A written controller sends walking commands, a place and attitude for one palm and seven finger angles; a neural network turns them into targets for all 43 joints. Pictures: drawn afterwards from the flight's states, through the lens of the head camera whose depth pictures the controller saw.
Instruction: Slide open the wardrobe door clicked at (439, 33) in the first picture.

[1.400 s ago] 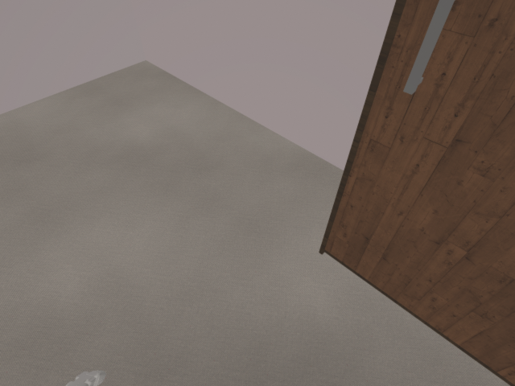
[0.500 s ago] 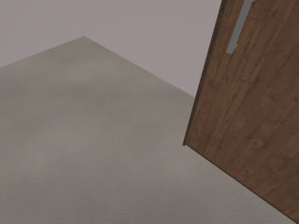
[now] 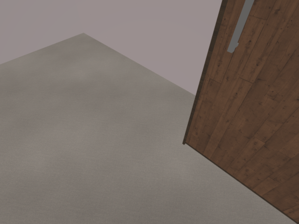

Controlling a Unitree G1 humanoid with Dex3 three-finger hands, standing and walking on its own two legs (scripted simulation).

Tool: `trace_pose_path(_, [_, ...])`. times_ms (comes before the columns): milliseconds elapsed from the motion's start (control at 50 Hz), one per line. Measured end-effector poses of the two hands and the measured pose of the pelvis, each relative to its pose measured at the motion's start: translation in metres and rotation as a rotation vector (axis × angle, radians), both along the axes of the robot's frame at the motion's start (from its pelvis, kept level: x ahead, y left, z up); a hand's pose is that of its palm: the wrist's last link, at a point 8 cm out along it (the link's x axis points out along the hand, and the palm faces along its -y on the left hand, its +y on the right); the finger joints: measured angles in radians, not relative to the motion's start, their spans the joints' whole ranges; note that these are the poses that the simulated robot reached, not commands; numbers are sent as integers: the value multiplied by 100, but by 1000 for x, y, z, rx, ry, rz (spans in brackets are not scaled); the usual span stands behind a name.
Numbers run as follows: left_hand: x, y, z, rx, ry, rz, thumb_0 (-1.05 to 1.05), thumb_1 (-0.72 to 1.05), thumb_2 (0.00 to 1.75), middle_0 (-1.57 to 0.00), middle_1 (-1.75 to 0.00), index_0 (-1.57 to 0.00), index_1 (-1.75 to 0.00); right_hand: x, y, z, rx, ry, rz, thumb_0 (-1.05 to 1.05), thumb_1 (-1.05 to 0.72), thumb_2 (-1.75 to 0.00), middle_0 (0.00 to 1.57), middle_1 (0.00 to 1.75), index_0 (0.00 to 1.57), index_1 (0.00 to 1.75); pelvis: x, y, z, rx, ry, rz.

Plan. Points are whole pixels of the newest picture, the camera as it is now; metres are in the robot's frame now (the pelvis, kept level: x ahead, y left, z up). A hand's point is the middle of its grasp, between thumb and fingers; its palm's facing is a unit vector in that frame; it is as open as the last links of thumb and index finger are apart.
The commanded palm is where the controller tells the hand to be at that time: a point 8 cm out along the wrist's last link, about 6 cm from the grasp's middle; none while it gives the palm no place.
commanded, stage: look at it before walking up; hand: left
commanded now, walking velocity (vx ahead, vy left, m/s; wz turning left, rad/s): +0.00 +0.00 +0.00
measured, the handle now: (242, 24) +0.74 -0.29 +0.20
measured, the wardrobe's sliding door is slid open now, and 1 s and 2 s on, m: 0.00 0.00 0.00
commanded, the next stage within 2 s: turn to face it in 0.04 s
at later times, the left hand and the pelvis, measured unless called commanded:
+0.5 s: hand out of the picture +0.07 +0.20 -0.18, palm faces -0.14 -0.95 -0.28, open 7.4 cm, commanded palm none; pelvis -0.01 -0.01 -0.02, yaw -9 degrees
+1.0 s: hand out of the picture +0.08 +0.18 -0.17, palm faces -0.31 -0.92 -0.25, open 7.4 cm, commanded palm none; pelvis -0.04 +0.00 -0.01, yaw -23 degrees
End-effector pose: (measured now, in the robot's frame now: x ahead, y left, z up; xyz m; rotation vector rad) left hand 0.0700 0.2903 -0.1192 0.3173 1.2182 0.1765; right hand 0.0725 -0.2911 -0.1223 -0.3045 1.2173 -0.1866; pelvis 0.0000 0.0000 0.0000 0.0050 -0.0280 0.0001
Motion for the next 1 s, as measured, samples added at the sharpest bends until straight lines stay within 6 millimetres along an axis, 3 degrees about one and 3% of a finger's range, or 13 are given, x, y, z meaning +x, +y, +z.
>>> trace_pose_path(320, [9, -7, -4, 3, 14, -6, 1, 90, 90, -20, -30, -20, -30, 9, 3, -3, 3, -34, -35, 1, -91, -90, 21, 30, 20, 30, 5, -2, -3, 3, 3, -45])
trace_pose_path(460, [6, -35, -21, -41, 58, -65, 1, 90, 90, -20, -30, -20, -30, -21, 15, -23, 63, -42, -125, 1, -91, -90, 21, 30, 20, 30, -6, -9, -15, 30, 0, -125])
trace_pose_path(580, [-1, -69, -28, -50, 60, -110, 1, 90, 90, -20, -30, -20, -30, -55, 8, -50, 121, -9, -210, 1, -90, -90, 21, 30, 20, 30, -15, -26, -28, 25, -14, -181])
trace_pose_path(700, [-17, -87, -15, -68, 89, -118, 1, 90, 90, -20, -30, -20, -30, -75, 0, -34, 127, 14, -260, 1, -91, -90, 21, 30, 20, 30, -24, -32, -11, 40, 11, -233])
trace_pose_path(780, [-17, -89, -11, -71, 108, -155, 1, 90, 90, -20, -30, -20, -30, -84, -5, -23, 106, -17, -302, 1, -91, -90, 21, 30, 20, 30, -28, -30, -5, 45, 30, -277])
trace_pose_path(900, [-1, -80, -12, -71, 87, -211, 1, 90, 90, -20, -30, -20, -30, -94, -4, -14, 64, -58, -357, 1, -91, -90, 20, 30, 20, 30, -33, -18, -5, 36, 44, -344])
trace_pose_path(1000, [20, -64, -17, -75, 64, -273, 1, 90, 90, -20, -30, -20, -30, -101, 11, -5, 35, -110, -403, 1, -91, -90, 20, 30, 20, 30, -37, 1, -7, 28, 57, -409])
